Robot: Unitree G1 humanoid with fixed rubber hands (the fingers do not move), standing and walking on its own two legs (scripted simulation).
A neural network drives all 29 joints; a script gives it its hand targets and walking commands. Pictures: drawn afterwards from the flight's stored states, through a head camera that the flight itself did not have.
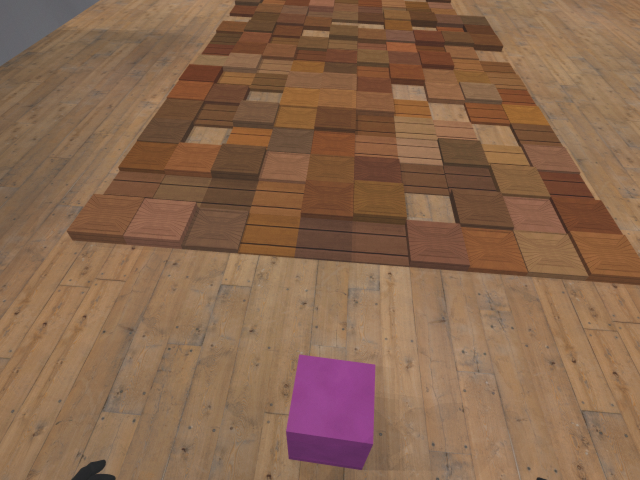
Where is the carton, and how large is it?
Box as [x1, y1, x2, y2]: [286, 354, 374, 469]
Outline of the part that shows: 299,354 286,429 289,458 361,469 372,445 374,364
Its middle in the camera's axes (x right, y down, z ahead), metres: +0.04 +0.49 +1.09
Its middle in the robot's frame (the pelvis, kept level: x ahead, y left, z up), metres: +0.44 -0.04 -0.66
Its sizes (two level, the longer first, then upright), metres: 0.210 0.200 0.250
